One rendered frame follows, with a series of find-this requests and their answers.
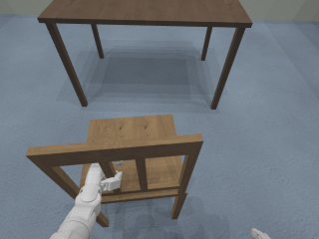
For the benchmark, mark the table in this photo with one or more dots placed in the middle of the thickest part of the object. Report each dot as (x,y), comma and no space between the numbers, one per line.
(177,13)

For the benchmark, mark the right robot hand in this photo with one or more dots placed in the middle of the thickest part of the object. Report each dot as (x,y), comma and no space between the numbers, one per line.
(258,234)

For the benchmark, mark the left robot hand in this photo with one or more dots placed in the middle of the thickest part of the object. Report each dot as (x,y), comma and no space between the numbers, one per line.
(96,176)

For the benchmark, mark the chair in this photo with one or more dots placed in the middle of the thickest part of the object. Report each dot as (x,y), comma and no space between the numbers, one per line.
(149,149)

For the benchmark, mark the left robot forearm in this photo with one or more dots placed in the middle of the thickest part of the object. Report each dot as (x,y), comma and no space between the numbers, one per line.
(81,220)

